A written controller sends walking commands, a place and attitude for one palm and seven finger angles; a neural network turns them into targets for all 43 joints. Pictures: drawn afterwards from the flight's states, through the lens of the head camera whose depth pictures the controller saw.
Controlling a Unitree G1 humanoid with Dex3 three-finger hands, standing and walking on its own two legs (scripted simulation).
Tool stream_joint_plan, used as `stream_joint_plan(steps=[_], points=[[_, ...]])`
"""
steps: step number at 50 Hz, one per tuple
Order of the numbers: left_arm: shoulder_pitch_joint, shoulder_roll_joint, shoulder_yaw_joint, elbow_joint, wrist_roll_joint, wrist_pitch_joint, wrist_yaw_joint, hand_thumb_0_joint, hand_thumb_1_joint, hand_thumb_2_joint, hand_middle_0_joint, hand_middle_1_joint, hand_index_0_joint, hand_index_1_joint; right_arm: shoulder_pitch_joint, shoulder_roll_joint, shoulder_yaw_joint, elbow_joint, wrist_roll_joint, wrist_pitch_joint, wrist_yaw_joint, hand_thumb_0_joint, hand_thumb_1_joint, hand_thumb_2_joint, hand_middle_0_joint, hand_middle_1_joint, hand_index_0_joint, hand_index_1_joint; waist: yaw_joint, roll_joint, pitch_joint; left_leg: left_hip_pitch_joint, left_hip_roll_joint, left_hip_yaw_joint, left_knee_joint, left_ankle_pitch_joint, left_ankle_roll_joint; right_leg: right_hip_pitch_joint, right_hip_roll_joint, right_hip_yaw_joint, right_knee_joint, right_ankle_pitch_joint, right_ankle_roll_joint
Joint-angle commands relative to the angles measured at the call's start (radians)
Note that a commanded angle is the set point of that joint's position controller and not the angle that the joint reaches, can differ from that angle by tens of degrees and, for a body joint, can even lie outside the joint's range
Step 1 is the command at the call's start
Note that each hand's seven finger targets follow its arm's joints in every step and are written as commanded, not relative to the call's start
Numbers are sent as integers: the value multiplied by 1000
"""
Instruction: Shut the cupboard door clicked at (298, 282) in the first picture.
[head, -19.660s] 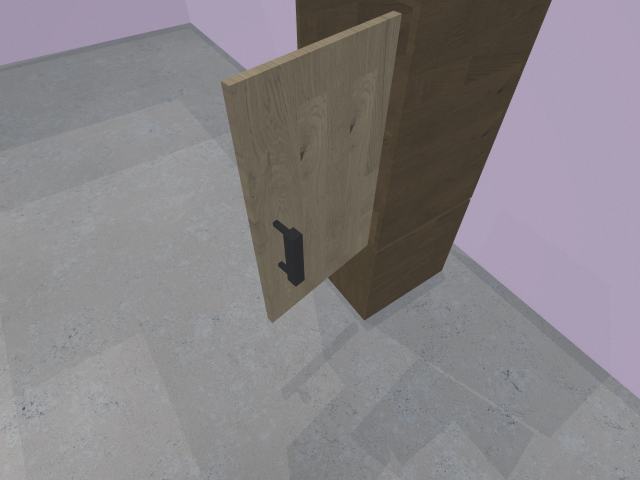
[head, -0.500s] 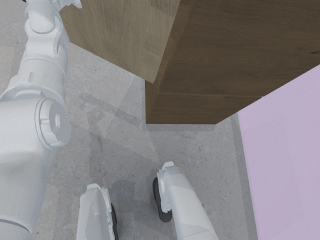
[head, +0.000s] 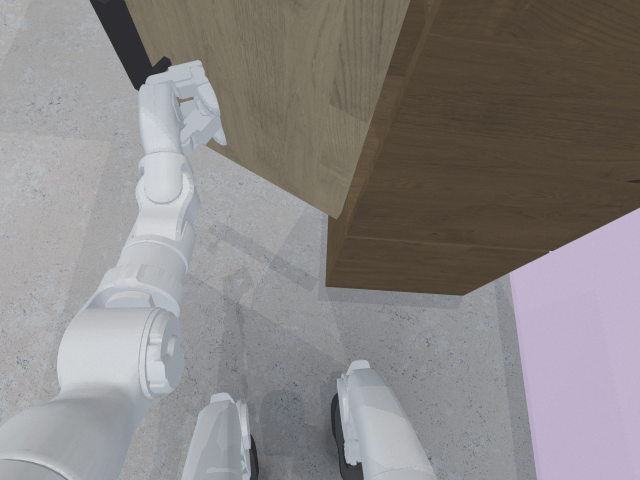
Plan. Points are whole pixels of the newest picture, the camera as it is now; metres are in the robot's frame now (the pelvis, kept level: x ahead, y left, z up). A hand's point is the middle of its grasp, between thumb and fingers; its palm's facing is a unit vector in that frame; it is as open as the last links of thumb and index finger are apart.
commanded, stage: pull the fist back off the door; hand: left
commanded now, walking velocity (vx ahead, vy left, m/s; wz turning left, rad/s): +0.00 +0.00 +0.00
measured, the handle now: (139, 36) +0.66 +0.15 +0.04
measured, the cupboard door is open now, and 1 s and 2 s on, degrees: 63 63 63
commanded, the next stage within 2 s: draw the hand back to the body in 0.18 s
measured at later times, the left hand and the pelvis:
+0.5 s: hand (192, 152) +0.47 +0.08 +0.07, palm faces +0.01 -1.00 -0.06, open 3.1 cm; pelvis +0.00 +0.00 +0.03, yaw +0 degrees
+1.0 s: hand (2, 261) +0.33 +0.17 +0.18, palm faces +0.12 -0.96 -0.25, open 3.1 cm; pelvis +0.03 +0.00 +0.12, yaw +1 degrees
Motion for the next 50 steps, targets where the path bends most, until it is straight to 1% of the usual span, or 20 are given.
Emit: stream_joint_plan(steps=[1, 5, 7, 11, 13, 15, 17, 18, 20, 22, 25, 29, 32, 35, 40, 41, 43, 45, 48, 50], points=[[-365, 29, -80, -251, -14, -95, -7, 0, 900, 900, -1300, -1500, -1300, -1500, 165, -134, -66, -32, 12, 0, -11, 0, -900, -900, 200, 300, 200, 300, -21, 24, -582, 300, -50, 16, -147, 398, 28, 496, 37, 2, -145, 410, -17], [-350, 6, -101, -306, -23, -125, 4, 0, 900, 900, -1300, -1500, -1300, -1500, 131, -135, -71, -27, 14, 0, -23, 0, -900, -900, 200, 300, 200, 300, -10, 35, -593, 340, -52, 11, -153, 405, 25, 488, 31, 0, -139, 403, -19], [-389, -24, -138, -310, -17, -138, 11, 0, 900, 900, -1300, -1500, -1300, -1500, 122, -132, -69, -20, 11, -1, -30, 0, -900, -900, 200, 300, 200, 300, -29, 38, -566, 361, -51, 4, -152, 421, 25, 455, 29, -7, -134, 406, -20], [-368, -3, -115, -249, -2, -149, 27, 0, 900, 900, -1300, -1500, -1300, -1500, 92, -133, -66, -13, 7, 2, -35, 0, -900, -900, 200, 300, 200, 300, -13, 36, -558, 340, -56, 1, -154, 395, 20, 446, 25, -7, -127, 371, -21], [-364, 0, -107, -201, 0, -143, 30, 0, 900, 900, -1300, -1500, -1300, -1500, 83, -131, -61, -10, 7, 4, -37, 0, -900, -900, 200, 300, 200, 300, -19, 14, -534, 319, -56, 2, -153, 383, 22, 439, 25, -8, -128, 364, -20], [-329, 12, -92, -180, 1, -137, 32, 0, 900, 900, -1300, -1500, -1300, -1500, 71, -131, -59, -25, 8, 9, -38, 0, -900, -900, 200, 300, 200, 300, -3, -5, -541, 294, -59, 4, -161, 356, 23, 459, 26, -4, -130, 347, -21], [-263, 86, -27, -287, -15, -137, 24, 0, 900, 900, -1300, -1500, -1300, -1500, 68, -137, -57, -63, 13, 13, -38, 0, -900, -900, 200, 300, 200, 300, 60, 34, -649, 352, -62, 14, -188, 400, 20, 554, 27, 5, -132, 392, -27], [-200, 95, -27, -344, -23, -128, 14, 0, 900, 900, -1300, -1500, -1300, -1500, 57, -133, -59, -83, 23, 15, -38, 0, -900, -900, 200, 300, 200, 300, 83, 43, -696, 390, -60, 19, -207, 425, 16, 598, 26, 7, -142, 419, -27], [-86, 72, -49, -470, -46, -98, -7, 0, 900, 900, -1300, -1500, -1300, -1500, 56, -124, -59, -116, 38, 20, -40, 0, -900, -900, 200, 300, 200, 300, 107, 11, -714, 431, -58, 26, -246, 465, 18, 698, 30, 11, -178, 477, -26], [47, 37, -87, -559, -73, -53, -32, 0, 900, 900, -1300, -1500, -1300, -1500, 52, -120, -58, -140, 56, 21, -48, 0, -900, -900, 200, 300, 200, 300, 111, -53, -681, 453, -52, 30, -291, 460, 22, 766, 34, 9, -225, 493, -23], [130, 28, -109, -683, -115, -1, -56, 0, 900, 900, -1300, -1500, -1300, -1500, 34, -116, -54, -152, 81, 16, -73, 0, -900, -900, 200, 300, 200, 300, 106, -140, -536, 445, -53, 41, -370, 345, 32, 824, 37, 14, -326, 404, -11], [180, 7, -152, -767, -138, -3, -76, 0, 900, 900, -1300, -1500, -1300, -1500, 0, -113, -46, -130, 90, -19, -106, 0, -900, -900, 200, 300, 200, 300, 100, -131, -379, 515, -52, 39, -443, 252, 34, 795, 36, 5, -412, 260, -7], [297, 7, -173, -780, -137, -6, -107, 0, 900, 900, -1300, -1500, -1300, -1500, -27, -113, -39, -131, 98, -41, -115, 0, -900, -900, 200, 300, 200, 300, 123, -61, -287, 581, -52, 40, -497, 236, 30, 786, 35, -7, -456, 209, -18], [447, 14, -177, -823, -152, 18, -143, 0, 900, 900, -1300, -1500, -1300, -1500, -59, -110, -36, -150, 107, -53, -115, 0, -900, -900, 200, 300, 200, 300, 156, -24, -255, 647, -50, 43, -549, 275, 26, 830, 34, -17, -482, 245, -23], [609, 63, -139, -997, -201, 75, -188, 0, 900, 900, -1163, -1350, -1163, -1350, -126, -103, -22, -202, 125, -66, -122, 0, -900, -900, 200, 300, 200, 300, 195, -15, -200, 712, -49, 43, -623, 339, 25, 933, 32, -23, -526, 306, -25], [627, 133, -188, -1075, -103, 137, -126, 0, 900, 900, -1135, -1320, -1135, -1320, -162, -82, -35, -228, 124, -31, -149, 0, -900, -900, 200, 300, 200, 300, 198, -49, -260, 788, -52, 59, -674, 366, 30, 1023, 12, 23, -580, 315, -25], [697, 140, -164, -1166, -91, 210, -68, 0, 900, 900, -1080, -1260, -1080, -1260, -184, -75, -24, -241, 122, -16, -177, 0, -900, -900, 200, 300, 200, 300, 199, -9, -210, 835, -50, 58, -714, 394, 32, 1065, 9, 16, -626, 336, -24], [760, 139, -159, -1190, -85, 266, -38, 0, 900, 900, -1025, -1200, -1025, -1200, -207, -69, -12, -237, 120, -9, -196, 0, -900, -900, 200, 300, 200, 300, 197, -56, -139, 873, -46, 60, -748, 413, 37, 1089, 11, 4, -667, 358, -19], [811, 146, -149, -1262, -80, 310, -17, 0, 900, 900, -943, -1110, -943, -1110, -236, -63, 1, -229, 117, -20, -215, 0, -900, -900, 200, 300, 200, 300, 204, -49, -90, 956, -40, 58, -808, 466, 37, 1140, 13, -9, -720, 399, -20], [837, 130, -163, -1304, -77, 335, -11, 0, 900, 900, -887, -1050, -887, -1050, -246, -59, 11, -220, 113, -35, -217, 0, -900, -900, 200, 300, 200, 300, 207, -9, -60, 1016, -39, 57, -846, 495, 33, 1156, 16, -19, -753, 412, -20]])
